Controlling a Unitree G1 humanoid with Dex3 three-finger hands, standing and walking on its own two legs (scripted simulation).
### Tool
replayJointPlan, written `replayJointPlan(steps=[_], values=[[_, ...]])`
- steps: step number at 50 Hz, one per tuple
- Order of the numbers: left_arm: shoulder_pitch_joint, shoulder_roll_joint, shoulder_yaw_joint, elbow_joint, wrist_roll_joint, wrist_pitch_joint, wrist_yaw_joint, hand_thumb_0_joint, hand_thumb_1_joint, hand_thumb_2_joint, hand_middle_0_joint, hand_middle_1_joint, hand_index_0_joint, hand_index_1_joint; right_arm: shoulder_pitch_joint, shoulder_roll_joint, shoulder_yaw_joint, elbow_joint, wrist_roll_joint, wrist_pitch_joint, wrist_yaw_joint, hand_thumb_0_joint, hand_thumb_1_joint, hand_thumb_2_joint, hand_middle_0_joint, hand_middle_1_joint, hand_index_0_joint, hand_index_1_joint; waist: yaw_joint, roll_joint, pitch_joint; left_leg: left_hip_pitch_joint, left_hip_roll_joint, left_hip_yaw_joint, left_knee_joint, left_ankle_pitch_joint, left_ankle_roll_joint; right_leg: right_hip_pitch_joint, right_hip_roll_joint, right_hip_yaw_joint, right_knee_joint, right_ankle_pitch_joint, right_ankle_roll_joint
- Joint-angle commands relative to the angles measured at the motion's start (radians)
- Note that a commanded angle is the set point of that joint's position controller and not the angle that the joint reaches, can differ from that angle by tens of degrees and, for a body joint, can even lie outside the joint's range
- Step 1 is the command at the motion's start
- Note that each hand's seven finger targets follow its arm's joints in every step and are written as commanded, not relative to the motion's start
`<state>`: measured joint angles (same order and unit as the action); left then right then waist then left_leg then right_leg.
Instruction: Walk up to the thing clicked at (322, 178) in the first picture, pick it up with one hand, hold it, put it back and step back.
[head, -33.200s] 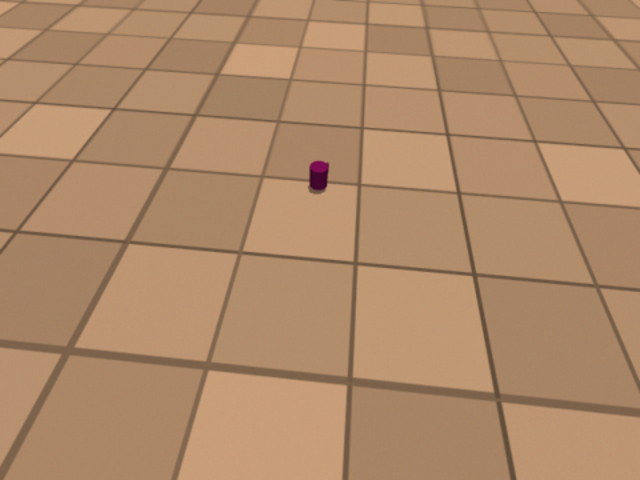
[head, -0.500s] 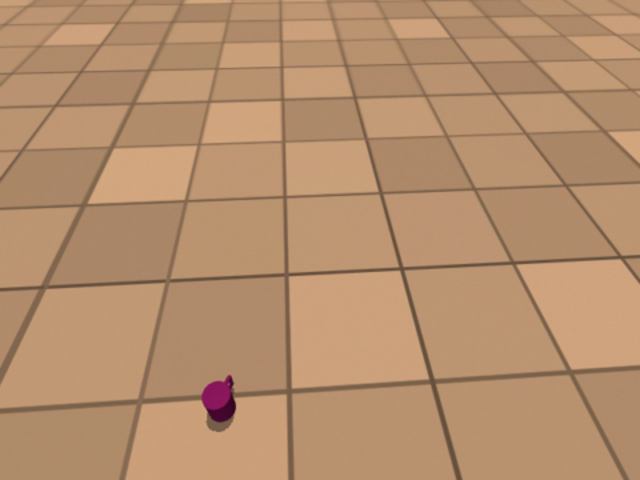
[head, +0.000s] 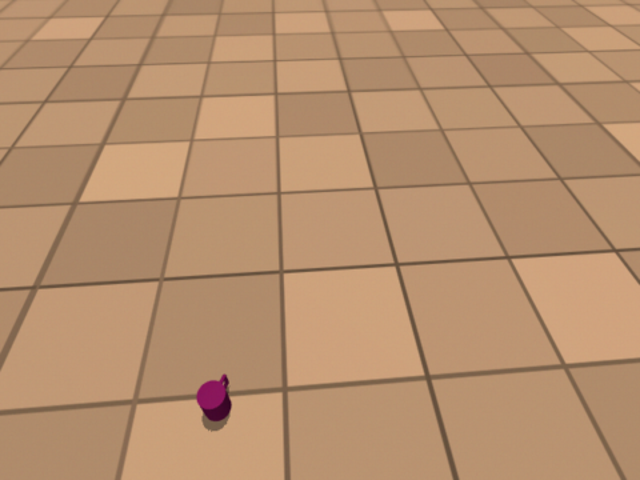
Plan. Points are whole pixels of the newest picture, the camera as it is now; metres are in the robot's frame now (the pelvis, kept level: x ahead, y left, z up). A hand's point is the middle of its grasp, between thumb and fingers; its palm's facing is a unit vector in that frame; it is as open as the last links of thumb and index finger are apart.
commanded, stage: stand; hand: left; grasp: from above
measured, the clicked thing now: (217, 395) +0.47 +0.32 -0.73
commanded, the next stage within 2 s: rise first in 1.52 s
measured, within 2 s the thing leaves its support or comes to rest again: neither
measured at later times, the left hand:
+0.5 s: hand out of the picture +0.07 +0.25 -0.16, palm faces +0.00 -0.94 -0.34, open 7.4 cm
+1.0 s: hand out of the picture +0.08 +0.25 -0.16, palm faces -0.01 -0.94 -0.34, open 7.4 cm
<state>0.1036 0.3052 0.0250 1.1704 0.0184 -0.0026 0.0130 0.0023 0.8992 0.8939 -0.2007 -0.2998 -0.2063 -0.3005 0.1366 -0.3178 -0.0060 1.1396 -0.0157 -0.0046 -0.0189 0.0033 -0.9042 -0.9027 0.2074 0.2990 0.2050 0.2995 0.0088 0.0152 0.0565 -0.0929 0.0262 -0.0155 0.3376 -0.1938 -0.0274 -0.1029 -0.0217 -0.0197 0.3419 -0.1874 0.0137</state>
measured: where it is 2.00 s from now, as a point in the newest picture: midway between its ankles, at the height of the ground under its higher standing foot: outside the picture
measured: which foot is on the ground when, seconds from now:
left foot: down 0.00-1.00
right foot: down 0.00-1.00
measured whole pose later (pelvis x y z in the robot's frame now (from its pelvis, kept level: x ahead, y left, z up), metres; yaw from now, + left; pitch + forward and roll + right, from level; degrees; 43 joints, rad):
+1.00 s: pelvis +0.01 +0.00 +0.00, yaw -1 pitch -2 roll +0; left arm 0.10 0.33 0.02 1.16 0.01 -0.01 0.00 0.00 0.90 0.89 -0.20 -0.30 -0.21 -0.30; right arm 0.12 -0.34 0.00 1.14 -0.01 -0.01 -0.01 0.00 -0.90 -0.90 0.21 0.30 0.21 0.30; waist 0.00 0.01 0.05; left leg -0.08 0.03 -0.01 0.31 -0.19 -0.03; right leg -0.10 -0.02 -0.01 0.33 -0.19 0.01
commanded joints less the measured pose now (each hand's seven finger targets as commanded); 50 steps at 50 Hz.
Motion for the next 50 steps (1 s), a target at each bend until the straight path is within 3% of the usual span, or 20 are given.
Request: replayJointPlan(steps=[1,3,18,21,24,35,50], values=[[-0.038,0.206,0.039,-0.059,-0.005,-0.022,0.013,0.0,0.899,0.9,-0.2,-0.3,-0.2,-0.3,-0.031,-0.194,-0.037,-0.055,-0.005,-0.026,-0.009,0.0,-0.9,-0.9,0.2,0.3,0.2,0.3,-0.002,-0.008,-0.073,-0.008,0.092,-0.063,-0.052,0.174,0.039,0.028,-0.103,0.078,-0.051,0.169,-0.027],[-0.046,0.209,0.04,-0.064,-0.005,-0.023,0.012,0.0,0.899,0.9,-0.2,-0.3,-0.2,-0.3,-0.029,-0.201,-0.038,-0.055,-0.003,-0.026,-0.008,0.0,-0.9,-0.9,0.2,0.3,0.2,0.3,-0.004,-0.014,-0.082,-0.009,0.096,-0.061,-0.049,0.195,0.04,0.04,-0.108,0.083,-0.048,0.198,-0.026],[-0.04,0.215,0.038,-0.062,-0.005,-0.023,0.004,0.0,0.899,0.9,-0.2,-0.3,-0.2,-0.3,-0.043,-0.208,-0.037,-0.051,-0.002,-0.023,0.001,0.0,-0.9,-0.9,0.2,0.3,0.2,0.3,-0.004,-0.002,-0.039,-0.039,0.091,-0.06,-0.074,0.051,0.042,-0.002,-0.099,0.089,-0.079,0.061,-0.025],[-0.047,0.217,0.037,-0.07,-0.005,-0.028,0.005,0.0,0.899,0.9,-0.2,-0.3,-0.2,-0.3,-0.05,-0.213,-0.04,-0.06,-0.002,-0.027,0.0,0.0,-0.9,-0.9,0.2,0.3,0.2,0.3,-0.006,-0.013,-0.088,-0.001,0.1,-0.061,-0.057,0.157,0.044,0.023,-0.107,0.088,-0.056,0.165,-0.031],[-0.044,0.215,0.036,-0.07,-0.008,-0.028,0.006,0.0,0.899,0.9,-0.2,-0.3,-0.2,-0.3,-0.043,-0.215,-0.038,-0.056,-0.001,-0.028,-0.002,0.0,-0.9,-0.9,0.2,0.3,0.2,0.3,-0.008,0.001,-0.094,0.001,0.101,-0.055,-0.05,0.194,0.044,0.041,-0.11,0.087,-0.051,0.217,-0.03],[-0.038,0.222,0.034,-0.066,-0.009,-0.023,0.003,0.0,0.899,0.9,-0.2,-0.3,-0.2,-0.3,-0.049,-0.211,-0.033,-0.055,0.0,-0.027,0.0,0.0,-0.9,-0.9,0.2,0.3,0.2,0.3,-0.005,-0.009,-0.061,0.0,0.1,-0.063,-0.074,0.144,0.036,0.007,-0.102,0.084,-0.059,0.141,-0.028],[-0.036,0.232,0.033,-0.073,-0.01,-0.026,0.0,0.0,0.899,0.9,-0.2,-0.3,-0.2,-0.3,-0.052,-0.218,-0.033,-0.061,0.001,-0.03,0.004,0.0,-0.9,-0.9,0.2,0.3,0.2,0.3,-0.004,-0.018,-0.073,0.006,0.103,-0.059,-0.074,0.15,0.038,0.01,-0.105,0.084,-0.056,0.156,-0.029]])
